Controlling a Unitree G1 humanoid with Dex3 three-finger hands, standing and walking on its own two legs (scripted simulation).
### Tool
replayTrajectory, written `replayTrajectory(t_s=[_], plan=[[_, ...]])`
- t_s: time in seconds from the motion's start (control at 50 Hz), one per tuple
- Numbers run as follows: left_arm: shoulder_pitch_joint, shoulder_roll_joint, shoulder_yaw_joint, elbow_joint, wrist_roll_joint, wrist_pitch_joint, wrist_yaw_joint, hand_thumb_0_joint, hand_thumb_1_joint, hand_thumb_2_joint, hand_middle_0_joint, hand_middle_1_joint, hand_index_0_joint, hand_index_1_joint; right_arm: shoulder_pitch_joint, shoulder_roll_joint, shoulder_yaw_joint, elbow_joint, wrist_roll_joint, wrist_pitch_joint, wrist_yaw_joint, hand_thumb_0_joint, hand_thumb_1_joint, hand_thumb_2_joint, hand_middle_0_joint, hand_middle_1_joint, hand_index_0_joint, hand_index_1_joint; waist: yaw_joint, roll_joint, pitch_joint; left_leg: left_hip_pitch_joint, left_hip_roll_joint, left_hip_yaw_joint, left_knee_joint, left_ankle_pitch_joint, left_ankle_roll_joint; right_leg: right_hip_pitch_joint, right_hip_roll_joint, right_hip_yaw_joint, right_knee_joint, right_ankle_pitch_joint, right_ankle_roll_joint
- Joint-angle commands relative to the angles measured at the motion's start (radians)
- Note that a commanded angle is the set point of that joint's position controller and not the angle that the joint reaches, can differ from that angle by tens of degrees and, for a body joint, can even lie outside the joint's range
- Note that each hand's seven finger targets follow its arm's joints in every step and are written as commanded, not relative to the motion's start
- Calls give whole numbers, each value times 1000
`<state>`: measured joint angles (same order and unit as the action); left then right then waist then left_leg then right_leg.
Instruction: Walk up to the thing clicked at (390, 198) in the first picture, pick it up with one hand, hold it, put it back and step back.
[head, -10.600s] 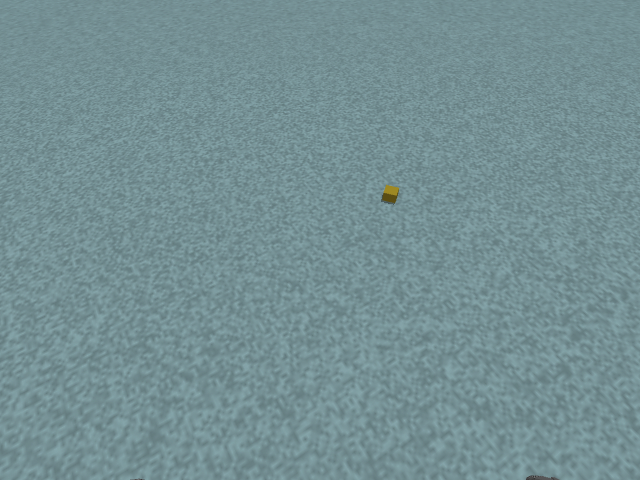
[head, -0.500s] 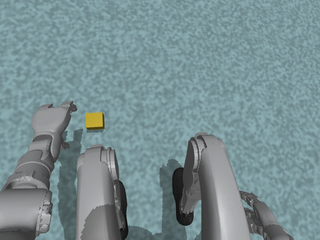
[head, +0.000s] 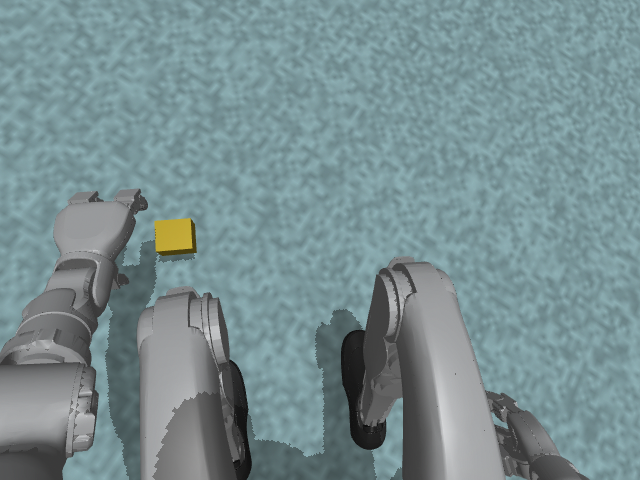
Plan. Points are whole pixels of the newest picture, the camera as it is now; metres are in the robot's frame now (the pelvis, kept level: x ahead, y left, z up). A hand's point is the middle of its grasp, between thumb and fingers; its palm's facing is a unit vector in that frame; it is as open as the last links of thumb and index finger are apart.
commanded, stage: rise first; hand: left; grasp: from above
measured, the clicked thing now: (176, 237) +0.44 +0.19 -0.33
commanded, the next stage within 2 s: none
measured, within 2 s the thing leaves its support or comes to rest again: neither
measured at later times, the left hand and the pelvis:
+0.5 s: hand (120, 245) +0.40 +0.24 -0.20, palm faces -0.45 -0.03 -0.89, open 12.1 cm; pelvis +0.00 +0.00 -0.01, yaw -1 degrees
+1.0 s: hand (122, 247) +0.40 +0.24 -0.20, palm faces -0.44 -0.03 -0.90, open 12.3 cm; pelvis +0.00 +0.00 -0.02, yaw -1 degrees
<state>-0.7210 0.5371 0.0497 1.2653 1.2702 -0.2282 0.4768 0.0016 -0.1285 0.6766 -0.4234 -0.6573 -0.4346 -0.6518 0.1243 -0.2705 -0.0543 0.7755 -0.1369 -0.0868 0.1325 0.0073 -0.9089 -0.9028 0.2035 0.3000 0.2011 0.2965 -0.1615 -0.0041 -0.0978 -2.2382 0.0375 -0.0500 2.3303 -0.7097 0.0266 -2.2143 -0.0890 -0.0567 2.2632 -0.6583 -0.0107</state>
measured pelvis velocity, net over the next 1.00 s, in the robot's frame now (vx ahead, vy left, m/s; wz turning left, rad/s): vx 0.00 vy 0.00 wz -0.01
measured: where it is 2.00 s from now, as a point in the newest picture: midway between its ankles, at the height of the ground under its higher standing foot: (299, 425)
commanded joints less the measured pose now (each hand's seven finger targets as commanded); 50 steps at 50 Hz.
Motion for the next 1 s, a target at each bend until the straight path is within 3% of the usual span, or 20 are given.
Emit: replayTrajectory(t_s=[0.0,0.08,0.12,0.22,0.28,0.32,0.4,0.48,0.54,0.6,0.62,0.66,0.68,0.78,0.8,0.82,0.84,0.9,0.92,0.98], plan=[[-255,209,31,-103,-3,-7,46,0,-168,702,-383,-685,-397,-672,183,-225,-81,-24,-1,-14,-9,0,-903,-904,200,300,200,300,-11,155,-637,457,-58,43,-253,168,10,332,60,-39,-231,166,-23],[-273,240,48,-116,-4,-12,57,0,-163,698,-391,-680,-404,-669,185,-224,-86,-19,-3,-13,-12,0,-903,-904,200,300,200,300,-1,148,-660,452,-57,54,-238,170,12,354,63,-33,-236,170,-22],[-242,194,30,-47,1,-1,61,0,-163,698,-387,-681,-400,-669,175,-226,-80,-23,-7,-18,-8,0,-902,-903,200,300,200,300,-17,151,-617,439,-57,46,-240,153,11,318,61,-41,-224,151,-21],[-288,233,49,-88,6,-4,74,0,-188,721,-366,-706,-377,-695,180,-232,-86,-13,-8,-18,-9,0,-901,-903,200,300,200,300,-11,181,-645,460,-55,39,-244,159,7,303,62,-46,-205,155,-26],[-286,182,17,-43,9,6,73,0,-179,712,-374,-703,-386,-691,177,-223,-77,-12,-10,-20,-4,0,-902,-904,200,300,200,300,-33,164,-624,447,-58,46,-231,162,9,310,67,-46,-215,166,-24],[-316,240,52,-70,9,3,78,0,-203,733,-355,-714,-365,-704,199,-232,-80,0,-14,-22,-3,0,-902,-903,200,300,200,300,-20,187,-645,454,-58,47,-227,184,8,321,64,-47,-199,183,-26],[-318,184,13,-29,8,5,69,0,-214,742,-337,-743,-351,-730,179,-231,-77,-7,-13,-24,1,0,-901,-904,200,300,200,300,-40,181,-620,436,-58,41,-227,151,9,290,68,-53,-202,155,-26],[-309,240,58,-52,8,2,77,0,-219,746,-342,-732,-351,-724,204,-243,-78,-1,-18,-26,3,0,-902,-903,200,300,200,300,-29,192,-645,455,-56,39,-223,196,6,305,63,-53,-182,192,-22],[-332,188,26,1,8,0,76,0,-231,755,-324,-756,-336,-745,193,-236,-72,-2,-20,-30,10,0,-902,-904,200,300,200,300,-55,168,-601,419,-56,39,-211,154,8,280,66,-59,-189,161,-22],[-352,228,41,-24,23,-5,80,0,-262,792,-328,-756,-323,-763,205,-243,-70,4,-27,-36,13,0,-903,-903,200,300,200,300,-49,205,-617,438,-57,44,-210,169,9,286,60,-56,-176,170,-20],[-296,261,83,-10,17,-3,90,0,-246,781,-336,-752,-331,-757,202,-245,-76,6,-25,-32,12,0,-903,-903,200,300,200,300,-23,199,-629,429,-57,39,-221,151,8,293,63,-59,-177,150,-22],[-265,203,46,5,17,1,88,0,-246,778,-344,-744,-337,-752,186,-236,-72,-8,-23,-33,18,0,-904,-904,200,300,200,300,-32,204,-620,429,-60,45,-219,157,6,295,64,-59,-178,158,-23],[-291,217,52,20,17,1,89,0,-243,775,-331,-757,-331,-758,188,-239,-71,-4,-27,-35,21,0,-903,-903,200,300,200,300,-45,179,-607,410,-58,44,-208,146,9,288,67,-61,-180,157,-22],[-289,228,58,-60,10,-1,88,0,-249,779,-337,-756,-333,-761,181,-245,-84,-12,-23,-38,25,0,-904,-903,200,300,200,300,-25,217,-636,436,-58,39,-231,126,7,278,64,-61,-183,135,-25],[-237,190,42,-7,6,6,85,0,-250,780,-346,-746,-337,-755,185,-244,-81,-18,-18,-38,25,0,-905,-904,200,300,200,300,-31,189,-613,423,-59,41,-224,136,8,285,64,-59,-187,148,-23],[-289,212,45,-40,2,2,85,0,-245,774,-339,-758,-336,-761,187,-241,-80,-12,-22,-40,28,0,-905,-903,200,300,200,300,-46,167,-614,404,-59,46,-210,133,10,297,69,-59,-189,150,-23],[-297,254,74,-89,11,-3,87,0,-247,775,-334,-773,-336,-771,205,-250,-90,-4,-21,-36,25,0,-906,-903,200,300,200,300,-32,184,-654,424,-59,54,-213,163,11,325,66,-52,-190,175,-23],[-312,181,22,-76,3,0,83,0,-239,766,-339,-767,-341,-766,194,-237,-84,-7,-21,-43,29,0,-906,-903,200,300,200,300,-50,182,-617,407,-57,51,-210,137,11,300,65,-50,-203,152,-22],[-316,226,54,-78,1,1,86,0,-245,774,-342,-763,-340,-766,204,-243,-88,1,-20,-40,25,0,-906,-904,200,300,200,300,-48,160,-632,412,-56,51,-204,151,11,316,68,-50,-206,166,-22],[-249,221,58,-33,8,4,81,0,-244,774,-346,-758,-342,-763,210,-243,-88,8,-18,-37,26,0,-907,-904,200,300,200,300,-29,165,-635,414,-61,55,-209,167,9,340,70,-51,-207,179,-23]])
